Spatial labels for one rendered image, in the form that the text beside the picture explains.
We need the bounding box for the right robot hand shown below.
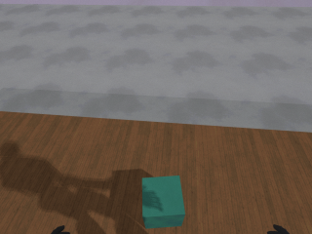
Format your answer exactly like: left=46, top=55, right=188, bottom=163
left=267, top=224, right=290, bottom=234

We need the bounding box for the carton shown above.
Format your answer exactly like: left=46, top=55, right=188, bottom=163
left=141, top=175, right=185, bottom=229

